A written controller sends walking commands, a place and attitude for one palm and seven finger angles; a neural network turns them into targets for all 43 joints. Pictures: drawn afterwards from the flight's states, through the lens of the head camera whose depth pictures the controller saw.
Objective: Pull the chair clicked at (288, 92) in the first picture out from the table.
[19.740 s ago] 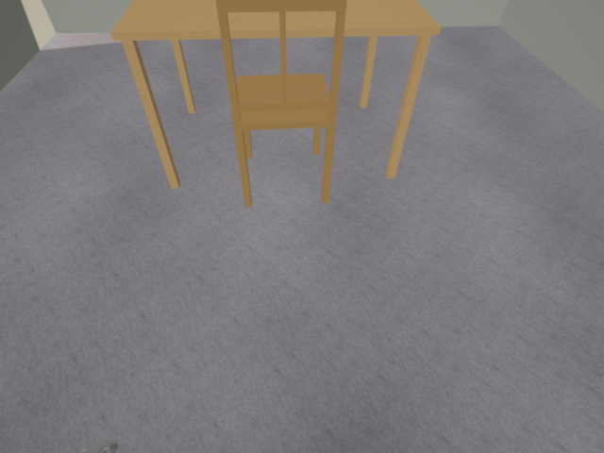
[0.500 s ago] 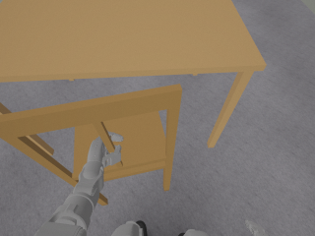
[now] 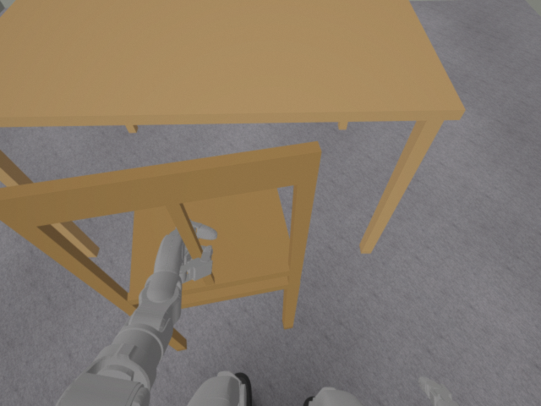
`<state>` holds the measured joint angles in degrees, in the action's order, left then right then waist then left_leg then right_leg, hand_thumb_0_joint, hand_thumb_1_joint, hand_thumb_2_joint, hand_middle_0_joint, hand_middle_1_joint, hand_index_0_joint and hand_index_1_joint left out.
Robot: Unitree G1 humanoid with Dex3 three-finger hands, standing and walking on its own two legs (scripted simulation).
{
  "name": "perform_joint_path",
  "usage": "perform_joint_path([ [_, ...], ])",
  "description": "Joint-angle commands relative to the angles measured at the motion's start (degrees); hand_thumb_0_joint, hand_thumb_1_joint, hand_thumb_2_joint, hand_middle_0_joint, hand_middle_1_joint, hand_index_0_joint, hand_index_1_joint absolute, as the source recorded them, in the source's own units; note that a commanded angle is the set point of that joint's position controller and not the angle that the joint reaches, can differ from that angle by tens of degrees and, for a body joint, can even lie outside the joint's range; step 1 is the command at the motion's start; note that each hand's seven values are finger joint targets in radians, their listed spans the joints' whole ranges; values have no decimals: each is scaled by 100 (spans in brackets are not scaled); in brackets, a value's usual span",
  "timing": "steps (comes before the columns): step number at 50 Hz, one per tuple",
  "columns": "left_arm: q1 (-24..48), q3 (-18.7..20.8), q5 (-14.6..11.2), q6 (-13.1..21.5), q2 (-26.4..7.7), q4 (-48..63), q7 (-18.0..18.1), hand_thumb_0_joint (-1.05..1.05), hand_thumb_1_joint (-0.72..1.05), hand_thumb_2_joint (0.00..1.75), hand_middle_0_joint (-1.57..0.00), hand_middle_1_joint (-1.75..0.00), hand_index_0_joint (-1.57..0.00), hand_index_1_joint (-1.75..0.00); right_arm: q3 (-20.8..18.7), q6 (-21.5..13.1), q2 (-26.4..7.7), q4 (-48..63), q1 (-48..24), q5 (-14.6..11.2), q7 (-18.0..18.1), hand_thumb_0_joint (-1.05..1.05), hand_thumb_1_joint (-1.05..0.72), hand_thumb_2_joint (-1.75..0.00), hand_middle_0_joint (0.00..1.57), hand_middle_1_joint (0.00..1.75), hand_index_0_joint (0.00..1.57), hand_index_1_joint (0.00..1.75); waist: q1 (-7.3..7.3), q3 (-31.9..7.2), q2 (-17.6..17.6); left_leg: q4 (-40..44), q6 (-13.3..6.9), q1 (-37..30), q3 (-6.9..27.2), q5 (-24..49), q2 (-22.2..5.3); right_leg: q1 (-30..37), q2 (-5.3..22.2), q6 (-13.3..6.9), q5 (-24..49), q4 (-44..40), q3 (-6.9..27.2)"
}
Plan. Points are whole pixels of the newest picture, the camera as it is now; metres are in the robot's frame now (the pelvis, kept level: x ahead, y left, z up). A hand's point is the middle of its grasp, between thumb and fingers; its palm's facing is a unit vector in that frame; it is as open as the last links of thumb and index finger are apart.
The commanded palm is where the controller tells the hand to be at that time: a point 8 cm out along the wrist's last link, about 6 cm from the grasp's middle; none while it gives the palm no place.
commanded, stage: step backward, pulling the chair out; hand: left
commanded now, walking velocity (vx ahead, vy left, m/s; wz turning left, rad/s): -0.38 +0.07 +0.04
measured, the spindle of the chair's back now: (195, 249) +0.37 +0.15 -0.06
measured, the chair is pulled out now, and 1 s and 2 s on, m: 0.17 0.25 0.45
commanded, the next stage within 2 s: none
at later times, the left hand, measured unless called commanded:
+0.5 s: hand (205, 268) +0.33 +0.13 -0.06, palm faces +0.01 -0.98 -0.20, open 5.2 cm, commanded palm +0.30 +0.17 -0.05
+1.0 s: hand (197, 314) +0.25 +0.13 -0.05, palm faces -0.02 -0.98 -0.20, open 5.1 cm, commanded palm +0.23 +0.18 -0.05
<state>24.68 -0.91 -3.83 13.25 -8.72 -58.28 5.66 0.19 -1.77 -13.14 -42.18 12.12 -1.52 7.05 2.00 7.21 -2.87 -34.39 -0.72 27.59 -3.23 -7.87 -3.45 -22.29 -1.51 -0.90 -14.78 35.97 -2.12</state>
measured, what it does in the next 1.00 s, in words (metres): steps on the spot: left foot, then right foot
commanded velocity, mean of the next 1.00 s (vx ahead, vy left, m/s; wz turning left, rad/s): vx -0.38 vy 0.00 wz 0.04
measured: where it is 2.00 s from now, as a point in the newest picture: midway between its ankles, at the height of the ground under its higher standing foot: outside the picture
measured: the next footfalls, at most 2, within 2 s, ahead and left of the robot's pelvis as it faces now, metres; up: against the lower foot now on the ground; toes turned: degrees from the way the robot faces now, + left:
left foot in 0.72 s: -0.04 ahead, +0.15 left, +0.00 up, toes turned +1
right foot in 0.98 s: -0.06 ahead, -0.11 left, +0.00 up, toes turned -3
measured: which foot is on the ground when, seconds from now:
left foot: down 0.00-0.50, up 0.52-0.70, down 0.72-1.00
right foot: down 0.00-0.80, up 0.82-0.96, down 0.98-1.00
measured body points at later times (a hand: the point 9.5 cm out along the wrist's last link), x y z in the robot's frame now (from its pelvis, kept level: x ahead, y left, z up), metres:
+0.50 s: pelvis -0.03 -0.01 +0.01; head +0.06 -0.02 +0.44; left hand +0.32 +0.18 -0.04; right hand +0.08 -0.24 -0.13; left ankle +0.05 +0.13 -0.72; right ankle -0.02 -0.13 -0.72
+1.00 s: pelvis -0.10 +0.00 +0.01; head +0.00 -0.01 +0.45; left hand +0.25 +0.18 -0.04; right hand +0.02 -0.23 -0.12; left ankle -0.08 +0.15 -0.72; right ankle -0.10 -0.11 -0.72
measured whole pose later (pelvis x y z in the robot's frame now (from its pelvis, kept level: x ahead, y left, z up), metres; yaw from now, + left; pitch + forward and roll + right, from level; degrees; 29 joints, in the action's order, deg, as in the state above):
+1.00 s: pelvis -0.10 +0.00 +0.01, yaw -2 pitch +2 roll -1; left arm 22.4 0.7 -2.5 8.6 -10.4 -48.0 5.2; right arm 0.5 1.7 -10.9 -37.5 9.1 -0.1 3.3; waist 1.8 10.2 -1.8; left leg -32.6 2.6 19.8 -0.7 -15.0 -4.9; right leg -17.1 -0.8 -0.8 -14.9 29.8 -2.3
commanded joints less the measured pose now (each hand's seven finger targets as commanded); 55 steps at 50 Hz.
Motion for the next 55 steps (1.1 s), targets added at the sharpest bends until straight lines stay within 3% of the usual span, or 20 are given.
perform_joint_path([
  [1, 1737, 94, 215, 451, -1017, 1099, 137, 0, 90, 90, -50, -145, -50, -145, -335, -253, -795, 525, 175, -4, 77, 0, -90, -90, 20, 30, 20, 30, 73, -1937, 792, -148, 77, -982, 556, -1365, -175, 244, 1467, -359, -667, -1605, 1678],
  [3, 1644, 234, 269, 416, -1212, 975, 208, 0, 90, 90, -50, -145, -50, -145, -347, -242, -823, 415, 136, -2, 84, 0, -90, -90, 20, 30, 20, 30, 30, -2080, 784, -846, 246, -1175, 494, -1105, 122, 287, 1973, -600, 601, -1721, 1830],
  [7, 1756, 188, 291, 364, -1088, 1054, 138, 0, 90, 90, -50, -145, -50, -145, -292, -201, -860, 351, 58, -4, 120, 0, -90, -90, 20, 30, 20, 30, 49, -2257, 897, -93, 201, -1087, 740, 33, -52, 1193, 1635, -300, 3008, -870, 1034],
  [12, 1842, -127, 281, 339, -523, 1384, -11, 0, 90, 90, -50, -145, -50, -145, -289, 6, -840, 525, 39, 66, 55, 0, -90, -90, 20, 30, 20, 30, 19, -2677, -361, 663, -444, -2053, 1698, 3511, -1153, 708, 511, 114, 980, 407, 384],
  [15, 1695, -94, 305, 277, -457, 1542, -22, 0, 90, 90, -50, -145, -50, -145, -330, 63, -776, 608, 49, 174, -122, 0, -90, -90, 20, 30, 20, 30, -16, -2482, -879, 802, -742, -2318, 1934, 3420, -1532, 52, 342, 38, -1241, 882, 379],
  [18, 1424, 70, 312, 286, -632, 1633, -15, 0, 90, 90, -50, -145, -50, -145, -368, -7, -830, 606, 233, 157, -191, 0, -90, -90, 20, 30, 20, 30, 25, -2491, -854, 484, -760, -2636, 1768, 3976, -1454, 269, 285, 51, -739, 228, 321],
  [21, 1199, 100, 346, 317, -663, 1822, -68, 0, 90, 90, -50, -145, -50, -145, -336, -44, -800, 656, 130, 132, -260, 0, -90, -90, 20, 30, 20, 30, -20, -2455, -1083, 225, -585, -2369, 1506, 3561, -1257, 785, 320, 33, 23, -729, 291],
  [23, 904, 339, 327, 295, -962, 1850, -64, 0, 90, 90, -50, -145, -50, -145, -364, -25, -832, 769, 93, 47, -221, 0, -90, -90, 20, 30, 20, 30, -23, -2646, -308, -135, -204, -1588, 1107, 2470, -832, 1667, 607, -72, 2104, -1058, 431],
  [25, 946, 522, 262, 296, -1326, 2029, 11, 0, 90, 90, -50, -145, -50, -145, -403, 16, -771, 891, -20, -43, -120, 0, -90, -90, 20, 30, 20, 30, 49, -2816, 1075, -1104, 321, -776, 394, -693, 62, 2153, 1929, -597, 4391, -1068, 1585],
  [26, 912, 545, 273, 225, -1362, 2007, 28, 0, 90, 90, -50, -145, -50, -145, -350, 19, -785, 944, -312, -29, -77, 0, -90, -90, 20, 30, 20, 30, -86, -2662, 911, -1726, 326, -374, 692, -1896, 252, 1974, 2342, -812, 4578, -1138, 1821],
  [28, 752, 585, 321, 59, -1321, 1930, 58, 0, 90, 90, -50, -145, -50, -145, -228, -6, -754, 832, -418, 58, -36, 0, -90, -90, 20, 30, 20, 30, -104, -2532, 459, -1745, 327, -94, 1060, -2135, 187, 2099, 2476, -943, 4752, -889, 1577],
  [32, 894, 505, 250, -169, -1147, 1859, 97, 0, 90, 90, -50, -145, -50, -145, -217, 113, -819, 679, -215, -5, 64, 0, -90, -90, 20, 30, 20, 30, -29, -2629, 1091, -129, 338, -485, 786, -1282, 80, 2632, 2087, -550, 5262, -539, 1038],
  [37, 1354, -78, 209, -189, -618, 2209, 18, 0, 90, 90, -50, -145, -50, -145, -357, 380, -936, 918, 73, -34, 110, 0, -90, -90, 20, 30, 20, 30, 98, -2705, 660, 603, 43, -2076, 640, 2590, -616, 1711, 987, 94, 3770, -482, 319],
  [38, 1485, -109, 222, -170, -622, 2386, 2, 0, 90, 90, -50, -145, -50, -145, -323, 400, -941, 949, -45, 33, 116, 0, -90, -90, 20, 30, 20, 30, 104, -2704, 0, 699, -42, -2191, 833, 3209, -766, 1547, 854, 139, 3521, -225, 205],
  [42, 998, -44, 280, -121, -431, 2507, -88, 0, 90, 90, -50, -145, -50, -145, -344, 377, -796, 1054, -151, 175, -160, 0, -90, -90, 20, 30, 20, 30, -54, -2502, -1360, 789, -500, -2552, 1284, 4356, -1358, 418, 361, 12, -649, 519, 82],
  [45, 1084, -41, 317, -15, -448, 2502, -70, 0, 90, 90, -50, -145, -50, -145, -368, 231, -769, 911, 60, 170, -299, 0, -90, -90, 20, 30, 20, 30, 54, -2388, -1227, 384, -526, -3294, 1284, 5174, -1373, 188, 286, 12, -337, -180, 114],
  [49, 1156, 160, 399, 97, -737, 2171, -55, 0, 90, 90, -50, -145, -50, -145, -332, 180, -748, 815, 62, 144, -312, 0, -90, -90, 20, 30, 20, 30, 56, -2417, -802, -153, -209, -2573, 958, 4054, -1049, 1195, 532, -47, 1979, -1243, 281],
  [51, 1280, 496, 288, 175, -1214, 2016, 14, 0, 90, 90, -50, -145, -50, -145, -430, 185, -730, 876, 103, -13, -145, 0, -90, -90, 20, 30, 20, 30, 136, -2878, 1133, -989, 336, -1091, 182, -48, -124, 2613, 1592, -415, 5568, -1049, 1072],
  [52, 1223, 532, 294, 154, -1253, 1845, 16, 0, 90, 90, -50, -145, -50, -145, -408, 156, -773, 908, -178, -28, -77, 0, -90, -90, 20, 30, 20, 30, -32, -2793, 1286, -1613, 338, -517, 483, -1989, 194, 2551, 2139, -587, 6138, -1072, 1323],
  [55, 1081, 517, 369, 18, -1076, 1590, 41, 0, 90, 90, -50, -145, -50, -145, -192, 84, -607, 700, -357, 62, -31, 0, -90, -90, 20, 30, 20, 30, -105, -2589, 712, -1607, 354, -180, 967, -2202, 132, 2352, 2305, -831, 5264, -869, 1074],
])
